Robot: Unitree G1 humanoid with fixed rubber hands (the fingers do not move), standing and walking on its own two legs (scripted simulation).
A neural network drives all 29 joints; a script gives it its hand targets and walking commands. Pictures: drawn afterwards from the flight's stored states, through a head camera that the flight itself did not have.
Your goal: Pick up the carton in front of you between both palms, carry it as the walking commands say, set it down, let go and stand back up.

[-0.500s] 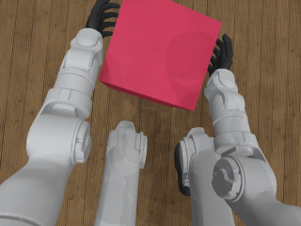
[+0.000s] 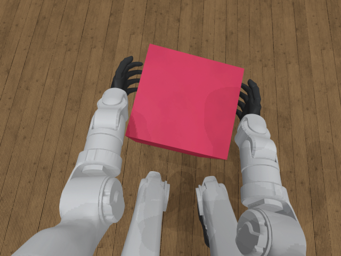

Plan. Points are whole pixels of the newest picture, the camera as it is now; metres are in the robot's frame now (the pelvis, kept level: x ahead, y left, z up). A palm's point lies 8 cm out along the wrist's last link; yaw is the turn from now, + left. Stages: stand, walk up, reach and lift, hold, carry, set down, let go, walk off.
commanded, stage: reach and lift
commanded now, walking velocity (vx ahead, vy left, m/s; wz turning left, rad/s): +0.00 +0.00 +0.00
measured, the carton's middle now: (179, 112) +0.46 +0.03 -0.13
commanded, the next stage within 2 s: none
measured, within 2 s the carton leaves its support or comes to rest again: neither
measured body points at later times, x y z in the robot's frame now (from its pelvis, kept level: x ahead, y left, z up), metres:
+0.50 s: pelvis +0.06 -0.01 +0.15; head +0.17 +0.01 +0.58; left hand +0.43 +0.16 +0.10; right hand +0.42 -0.14 +0.10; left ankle +0.10 +0.13 -0.50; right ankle +0.09 -0.14 -0.50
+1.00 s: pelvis +0.09 -0.01 +0.24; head +0.06 +0.00 +0.69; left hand +0.39 +0.16 +0.25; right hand +0.40 -0.14 +0.24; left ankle +0.10 +0.13 -0.50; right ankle +0.09 -0.14 -0.50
